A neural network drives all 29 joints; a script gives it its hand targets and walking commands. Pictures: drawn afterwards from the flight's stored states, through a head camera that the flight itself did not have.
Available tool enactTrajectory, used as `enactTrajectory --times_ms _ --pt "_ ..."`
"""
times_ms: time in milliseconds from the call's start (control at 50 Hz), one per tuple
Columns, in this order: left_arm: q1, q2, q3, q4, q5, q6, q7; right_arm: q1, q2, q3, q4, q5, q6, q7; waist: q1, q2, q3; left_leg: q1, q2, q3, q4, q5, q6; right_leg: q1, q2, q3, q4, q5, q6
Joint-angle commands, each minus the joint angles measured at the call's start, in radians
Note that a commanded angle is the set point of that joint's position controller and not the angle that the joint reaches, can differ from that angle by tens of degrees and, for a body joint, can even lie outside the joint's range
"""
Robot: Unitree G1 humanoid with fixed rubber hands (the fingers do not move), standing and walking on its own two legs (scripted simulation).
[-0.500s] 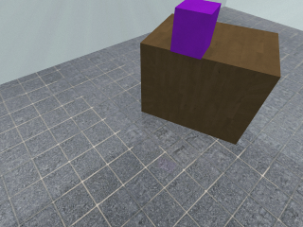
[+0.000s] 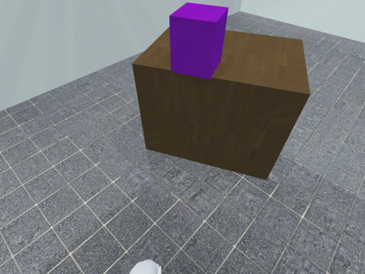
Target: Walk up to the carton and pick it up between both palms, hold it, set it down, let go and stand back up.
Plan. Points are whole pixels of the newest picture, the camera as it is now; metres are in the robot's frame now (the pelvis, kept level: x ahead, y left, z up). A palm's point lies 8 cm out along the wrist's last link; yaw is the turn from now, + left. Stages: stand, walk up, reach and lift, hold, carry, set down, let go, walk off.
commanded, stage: walk up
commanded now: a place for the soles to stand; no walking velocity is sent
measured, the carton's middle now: (198, 40) +1.10 -0.06 +0.05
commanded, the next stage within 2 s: none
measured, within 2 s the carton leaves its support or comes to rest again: neither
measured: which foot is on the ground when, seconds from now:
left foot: up 0.00-0.14, down 0.16-0.60, up 0.62-1.00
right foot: down 0.00-0.18, up 0.20-0.56, down 0.58-1.00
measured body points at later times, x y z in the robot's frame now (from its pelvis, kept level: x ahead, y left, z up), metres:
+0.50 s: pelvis +0.19 +0.02 +0.01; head +0.19 +0.02 +0.46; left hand +0.29 +0.28 -0.12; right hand +0.16 -0.22 -0.13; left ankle +0.21 +0.16 -0.71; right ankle +0.28 -0.11 -0.67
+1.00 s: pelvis +0.39 -0.01 +0.01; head +0.39 +0.00 +0.46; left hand +0.36 +0.22 -0.14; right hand +0.47 -0.26 -0.11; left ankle +0.53 +0.11 -0.68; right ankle +0.32 -0.13 -0.71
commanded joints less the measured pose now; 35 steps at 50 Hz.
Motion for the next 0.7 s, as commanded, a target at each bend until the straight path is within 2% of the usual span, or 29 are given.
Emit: enactTrajectory --times_ms 0,40,80,120,140,160,180,200,220,240,260,300,340,380,420,480,500,520,540,560,580,600,620,660,680 --pt "0.028 0.248 0.047 -0.056 0.002 -0.032 0.005 0.036 -0.066 -0.021 -0.108 0.005 -0.026 0.014 0.007 -0.149 0.1 -0.046 0.056 -0.039 -0.157 0.161 -0.008 -0.183 -0.303 0.438 -0.541 -0.31 -0.2" --pt "-0.002 0.251 0.044 -0.059 0.004 -0.028 -0.004 0.039 -0.064 -0.032 -0.127 0.007 -0.035 0.019 -0.006 -0.136 0.108 0.074 0.025 0.014 -0.244 0.219 -0.002 -0.266 -0.274 0.359 -0.519 -0.314 -0.177" --pt "-0.018 0.26 0.042 -0.058 0.007 -0.018 -0.015 0.077 -0.058 -0.042 -0.138 0.01 -0.046 0.016 -0.033 -0.106 0.099 0.22 -0.009 0.063 -0.353 0.253 0.01 -0.322 -0.249 0.294 -0.44 -0.3 -0.157" --pt "-0.003 0.224 0.024 -0.051 0.01 -0.003 -0.029 0.181 -0.057 -0.055 -0.117 0.005 -0.058 0.003 -0.074 -0.019 0.073 0.409 -0.079 0.126 -0.437 0.256 0.021 -0.385 -0.173 0.212 -0.247 -0.268 -0.119" --pt "0.028 0.18 0.003 -0.049 0.014 0.001 -0.036 0.27 -0.078 -0.072 -0.108 0.002 -0.064 -0.007 -0.107 0.056 0.013 0.51 -0.047 0.022 -0.471 0.163 0.04 -0.414 -0.116 0.155 -0.02 -0.151 -0.092" --pt "0.078 0.11 -0.024 -0.071 0.002 0.002 -0.046 0.317 -0.16 -0.091 -0.13 0.009 -0.066 -0.02 -0.115 0.278 -0.054 0.512 0.208 -0.43 -0.741 -0.21 0.114 -0.466 -0.005 0.058 0.35 -0.143 -0.026" --pt "0.091 0.172 -0.004 -0.11 0.0 0.017 -0.046 0.326 -0.241 -0.106 -0.137 0.036 -0.051 -0.036 -0.121 0.259 -0.075 0.476 0.365 -0.844 -0.99 -0.52 0.225 -0.511 0.037 0.105 0.529 -0.279 0.002" --pt "0.061 0.214 0.009 -0.122 0.011 0.026 -0.044 0.273 -0.239 -0.102 -0.16 0.056 -0.047 -0.047 -0.094 0.146 -0.018 0.417 0.402 -0.924 -1.039 -0.62 0.241 -0.544 -0.008 0.169 0.601 -0.224 0.017" --pt "0.036 0.215 0.011 -0.122 0.009 0.024 -0.045 0.226 -0.231 -0.094 -0.171 0.059 -0.05 -0.055 -0.082 0.113 0.012 0.418 0.382 -0.814 -1.007 -0.563 0.244 -0.584 -0.032 0.191 0.625 -0.161 0.024" --pt "0.031 0.197 0.01 -0.116 0.006 0.018 -0.045 0.201 -0.223 -0.088 -0.172 0.045 -0.054 -0.061 -0.071 0.122 0.023 0.399 0.359 -0.682 -0.965 -0.474 0.238 -0.581 -0.052 0.187 0.609 -0.127 0.03" --pt "0.04 0.199 0.013 -0.113 0.012 0.015 -0.045 0.181 -0.197 -0.079 -0.171 0.032 -0.063 -0.061 -0.06 0.143 0.022 0.363 0.336 -0.586 -0.945 -0.4 0.235 -0.55 -0.065 0.186 0.56 -0.103 0.039" --pt "0.06 0.188 0.019 -0.113 0.015 0.015 -0.053 0.137 -0.145 -0.062 -0.162 0.025 -0.076 -0.053 -0.037 0.144 -0.014 0.295 0.292 -0.401 -0.932 -0.288 0.231 -0.454 -0.072 0.187 0.494 -0.071 0.053" --pt "0.057 0.163 0.022 -0.124 0.012 0.024 -0.061 0.096 -0.139 -0.057 -0.151 0.022 -0.084 -0.052 -0.016 0.156 -0.015 0.226 0.283 -0.297 -0.934 -0.24 0.239 -0.404 -0.079 0.155 0.421 -0.051 0.064" --pt "0.015 0.157 0.022 -0.15 0.009 0.029 -0.068 0.091 -0.141 -0.054 -0.134 0.015 -0.086 -0.053 -0.016 0.138 0.008 0.209 0.29 -0.244 -0.948 -0.23 0.243 -0.397 -0.092 0.14 0.326 -0.01 0.064" --pt "-0.017 0.146 0.021 -0.173 0.002 0.024 -0.074 0.08 -0.152 -0.052 -0.119 0.01 -0.084 -0.052 -0.01 0.124 0.021 0.178 0.283 -0.168 -0.944 -0.214 0.231 -0.351 -0.106 0.122 0.198 0.057 0.059" --pt "-0.015 0.137 0.025 -0.19 0.0 0.008 -0.075 0.064 -0.165 -0.054 -0.106 -0.002 -0.072 -0.043 0.009 0.081 0.015 0.107 0.263 -0.066 -0.885 -0.194 0.21 -0.166 -0.08 0.056 0.032 0.122 0.042" --pt "0.03 0.135 0.03 -0.182 0.0 0.003 -0.071 0.046 -0.171 -0.053 -0.1 -0.007 -0.064 -0.039 0.038 0.056 -0.003 0.064 0.258 -0.029 -0.828 -0.218 0.194 -0.058 -0.062 0.031 -0.03 0.166 0.032" --pt "0.091 0.143 0.039 -0.164 0.006 -0.003 -0.064 0.039 -0.154 -0.044 -0.095 -0.014 -0.054 -0.033 0.066 0.007 -0.013 0.01 0.218 0.026 -0.73 -0.252 0.166 0.051 -0.027 0.004 -0.066 0.2 0.025" --pt "0.163 0.16 0.053 -0.146 0.007 -0.009 -0.054 0.074 -0.122 -0.026 -0.079 -0.018 -0.04 -0.026 0.088 -0.087 -0.035 -0.033 0.166 0.083 -0.569 -0.272 0.136 0.147 0.004 0.017 -0.094 0.153 0.024" --pt "0.233 0.226 0.08 -0.144 0.007 -0.014 -0.04 0.115 -0.063 -0.004 -0.083 -0.014 -0.031 -0.015 0.114 -0.277 -0.059 -0.093 0.07 0.165 -0.274 -0.218 0.087 0.202 -0.095 0.224 -0.193 -0.025 0.0" --pt "0.283 0.294 0.093 -0.165 0.0 -0.015 -0.026 0.143 -0.016 0.015 -0.113 -0.005 -0.021 -0.002 0.116 -0.401 -0.06 -0.168 -0.036 0.106 0.036 -0.223 0.041 0.15 -0.308 0.694 -0.45 -0.339 -0.038" --pt "0.27 0.342 0.096 -0.166 -0.027 -0.001 -0.006 0.135 -0.083 -0.01 -0.146 0.004 -0.004 -0.004 0.097 -0.262 -0.034 -0.237 -0.046 0.007 0.127 -0.172 0.034 0.111 -0.406 0.956 -0.611 -0.557 -0.106" --pt "0.219 0.333 0.09 -0.191 -0.041 0.002 0.007 0.102 -0.107 -0.015 -0.157 0.01 0.0 -0.001 0.089 -0.209 0.026 -0.265 -0.02 -0.031 0.174 -0.097 0.027 0.058 -0.421 0.943 -0.634 -0.588 -0.107" --pt "0.138 0.304 0.075 -0.207 -0.032 -0.006 0.015 0.101 -0.108 -0.015 -0.135 0.013 -0.012 -0.004 0.063 -0.248 0.036 -0.273 0.017 -0.048 0.175 -0.018 0.013 0.044 -0.39 0.789 -0.588 -0.486 -0.124" --pt "0.106 0.277 0.063 -0.211 -0.024 -0.014 0.013 0.107 -0.114 -0.021 -0.127 0.008 -0.016 -0.006 0.051 -0.246 0.02 -0.243 0.035 -0.058 0.134 0.003 0.008 0.017 -0.382 0.717 -0.572 -0.413 -0.139"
